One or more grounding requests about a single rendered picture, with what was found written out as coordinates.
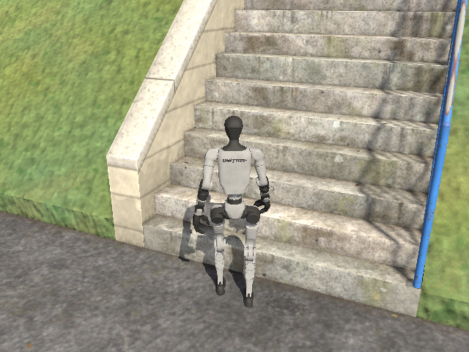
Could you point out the stairs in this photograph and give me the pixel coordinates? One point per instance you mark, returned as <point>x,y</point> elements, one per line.
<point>343,98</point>

